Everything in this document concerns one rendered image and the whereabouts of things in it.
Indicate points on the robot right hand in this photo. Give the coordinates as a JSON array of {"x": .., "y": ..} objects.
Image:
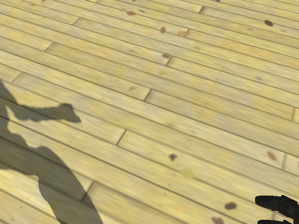
[{"x": 283, "y": 204}]

